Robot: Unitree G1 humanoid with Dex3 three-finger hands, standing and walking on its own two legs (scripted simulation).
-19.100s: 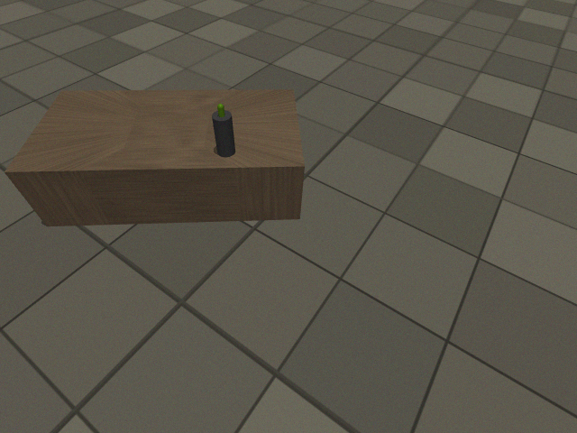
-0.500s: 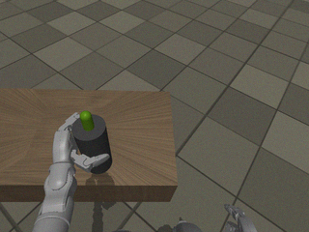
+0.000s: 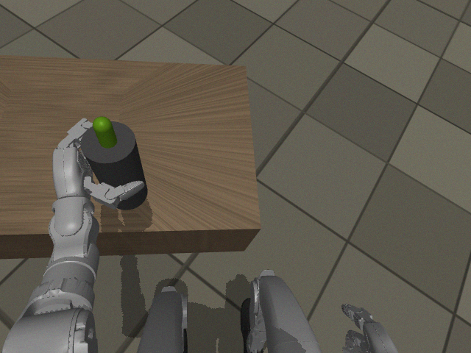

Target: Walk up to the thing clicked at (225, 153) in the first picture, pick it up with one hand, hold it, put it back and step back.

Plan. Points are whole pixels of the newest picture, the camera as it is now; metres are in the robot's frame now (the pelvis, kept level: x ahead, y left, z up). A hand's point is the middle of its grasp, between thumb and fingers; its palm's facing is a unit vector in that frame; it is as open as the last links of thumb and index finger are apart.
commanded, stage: crouch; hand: left
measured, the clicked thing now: (117, 163) +0.42 +0.17 +0.01
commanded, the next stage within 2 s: lower in 0.70 s
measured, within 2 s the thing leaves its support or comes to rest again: neither
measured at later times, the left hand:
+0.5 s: hand (118, 165) +0.46 +0.19 -0.08, palm faces +0.17 -0.99 -0.02, open 10.9 cm
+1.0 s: hand (123, 170) +0.48 +0.20 -0.14, palm faces +0.18 -0.98 -0.01, open 10.9 cm
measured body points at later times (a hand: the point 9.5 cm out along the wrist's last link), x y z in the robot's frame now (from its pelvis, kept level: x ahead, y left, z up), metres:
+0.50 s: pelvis -0.02 +0.00 -0.07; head +0.16 +0.03 +0.34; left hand +0.45 +0.24 -0.08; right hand +0.03 -0.27 -0.20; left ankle +0.02 +0.12 -0.60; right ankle +0.07 -0.13 -0.60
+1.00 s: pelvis -0.03 +0.01 -0.12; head +0.17 +0.03 +0.28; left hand +0.46 +0.25 -0.13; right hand +0.03 -0.26 -0.25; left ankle +0.02 +0.12 -0.60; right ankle +0.07 -0.13 -0.60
